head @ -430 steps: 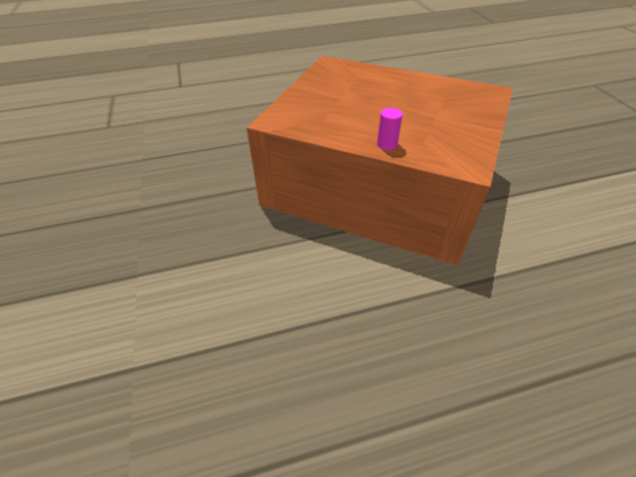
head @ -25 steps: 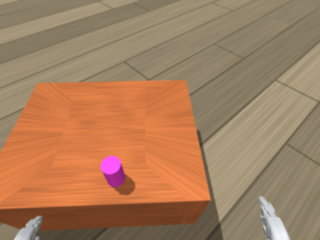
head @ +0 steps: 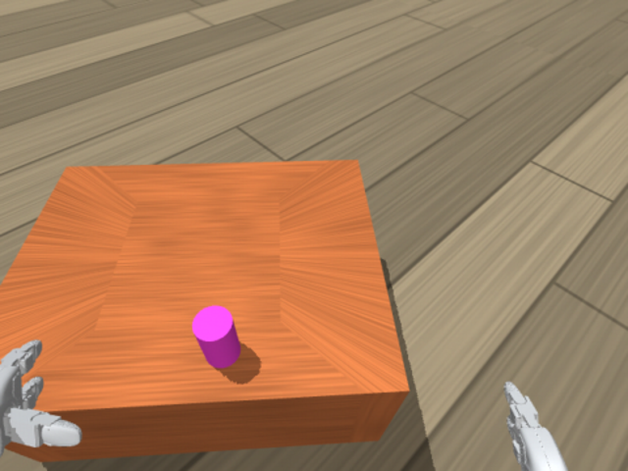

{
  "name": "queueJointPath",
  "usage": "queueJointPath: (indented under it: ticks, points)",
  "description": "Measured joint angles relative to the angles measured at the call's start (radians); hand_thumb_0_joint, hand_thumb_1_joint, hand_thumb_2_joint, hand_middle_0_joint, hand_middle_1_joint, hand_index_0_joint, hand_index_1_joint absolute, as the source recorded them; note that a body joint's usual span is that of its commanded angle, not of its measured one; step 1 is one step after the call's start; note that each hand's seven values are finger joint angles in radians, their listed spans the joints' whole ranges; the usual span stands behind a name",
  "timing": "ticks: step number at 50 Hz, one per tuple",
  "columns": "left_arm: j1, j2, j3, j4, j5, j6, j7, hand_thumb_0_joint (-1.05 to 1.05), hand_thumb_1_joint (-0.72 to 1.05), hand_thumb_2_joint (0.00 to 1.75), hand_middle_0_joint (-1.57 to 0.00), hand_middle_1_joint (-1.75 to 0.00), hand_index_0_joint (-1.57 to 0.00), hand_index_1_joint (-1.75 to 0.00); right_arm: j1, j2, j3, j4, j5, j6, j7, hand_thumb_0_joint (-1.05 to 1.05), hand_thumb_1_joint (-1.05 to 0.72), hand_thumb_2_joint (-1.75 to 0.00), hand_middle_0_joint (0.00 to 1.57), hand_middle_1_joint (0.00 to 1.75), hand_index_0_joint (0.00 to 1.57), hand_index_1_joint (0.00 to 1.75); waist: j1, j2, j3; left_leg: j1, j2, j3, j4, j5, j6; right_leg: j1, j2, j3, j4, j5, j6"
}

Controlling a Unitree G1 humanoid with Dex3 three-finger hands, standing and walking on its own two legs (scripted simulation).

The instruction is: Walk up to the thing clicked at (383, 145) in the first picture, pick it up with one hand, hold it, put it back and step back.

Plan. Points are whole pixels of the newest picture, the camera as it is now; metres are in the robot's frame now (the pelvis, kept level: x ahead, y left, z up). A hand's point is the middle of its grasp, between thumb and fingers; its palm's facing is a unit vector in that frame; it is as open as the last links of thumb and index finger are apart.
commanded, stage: go down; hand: left
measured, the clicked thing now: (218, 337) +0.44 +0.19 -0.26
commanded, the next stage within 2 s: approach in 1.40 s
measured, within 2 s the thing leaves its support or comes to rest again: neither
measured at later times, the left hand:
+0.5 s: hand (35, 351) +0.30 +0.36 +0.01, palm faces +0.16 -0.97 -0.16, open 17.3 cm
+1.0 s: hand (26, 328) +0.32 +0.37 +0.03, palm faces +0.16 -0.98 -0.13, open 17.3 cm
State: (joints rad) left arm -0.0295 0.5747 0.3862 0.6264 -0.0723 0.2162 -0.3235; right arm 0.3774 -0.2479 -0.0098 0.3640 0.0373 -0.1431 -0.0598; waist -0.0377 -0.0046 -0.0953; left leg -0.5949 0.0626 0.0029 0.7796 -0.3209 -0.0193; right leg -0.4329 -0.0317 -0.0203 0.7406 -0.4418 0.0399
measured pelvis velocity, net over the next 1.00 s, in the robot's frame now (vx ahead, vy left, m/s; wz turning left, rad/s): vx -0.01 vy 0.01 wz -0.01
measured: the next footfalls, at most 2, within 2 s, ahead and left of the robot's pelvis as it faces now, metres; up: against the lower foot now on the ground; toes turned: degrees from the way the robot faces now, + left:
none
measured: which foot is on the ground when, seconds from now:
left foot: down 0.00-1.00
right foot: down 0.00-1.00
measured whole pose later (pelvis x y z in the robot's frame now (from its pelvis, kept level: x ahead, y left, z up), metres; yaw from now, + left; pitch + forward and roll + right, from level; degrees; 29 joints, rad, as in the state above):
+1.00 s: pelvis -0.01 +0.01 +0.00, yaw -1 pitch +10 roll -2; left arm -0.37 0.73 0.50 1.01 -0.08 -0.05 -0.48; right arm 0.31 -0.25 0.00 0.48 0.02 -0.17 -0.08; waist -0.06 -0.02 -0.10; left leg -0.66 0.07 0.01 0.77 -0.30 -0.01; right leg -0.49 -0.02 -0.01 0.72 -0.40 0.05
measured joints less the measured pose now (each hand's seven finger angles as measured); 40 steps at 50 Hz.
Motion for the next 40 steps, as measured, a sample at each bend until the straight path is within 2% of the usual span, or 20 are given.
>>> queueJointPath:
  ticks: [9,15,26,40]
  points:
    - [-0.123,0.036,0.041,0.144,-0.001,-0.102,-0.056,-0.01,-0.57,0.06,-0.06,-0.05,-0.06,-0.06,-0.017,-0.008,-0.014,0.05,-0.006,-0.016,0.004,-0.01,0.52,-0.06,0.06,0.05,0.06,0.05,0.002,-0.005,0.007,-0.032,0.004,0.008,0.013,0.003,0.003,-0.037,0.003,0.01,0.017,0.004,0.003]
    - [-0.182,0.065,0.062,0.21,-0.001,-0.159,-0.081,-0.02,-0.55,0.07,-0.05,-0.05,-0.05,-0.06,-0.035,-0.008,-0.009,0.074,-0.012,-0.022,-0.001,-0.01,0.52,-0.06,0.06,0.05,0.06,0.05,0.0,-0.012,0.004,-0.041,0.005,0.006,0.012,0.005,0.004,-0.046,0.004,0.009,0.013,0.008,0.003]
    - [-0.249,0.107,0.085,0.302,-0.007,-0.214,-0.129,-0.02,-0.49,0.08,-0.05,-0.04,-0.04,-0.05,-0.055,-0.005,0.005,0.101,-0.018,-0.02,-0.007,-0.01,0.52,-0.06,0.06,0.05,0.06,0.05,-0.002,-0.016,-0.003,-0.042,0.003,0.006,0.0,0.012,0.007,-0.044,0.003,0.008,-0.004,0.018,0.006]
    - [-0.309,0.134,0.106,0.353,-0.007,-0.248,-0.149,-0.02,-0.48,0.08,-0.04,-0.03,-0.04,-0.05,-0.06,-0.006,0.012,0.109,-0.021,-0.021,-0.015,-0.01,0.51,-0.06,0.06,0.05,0.06,0.05,-0.009,-0.019,-0.005,-0.052,0.005,0.007,-0.007,0.02,0.011,-0.05,0.005,0.009,-0.02,0.032,0.009]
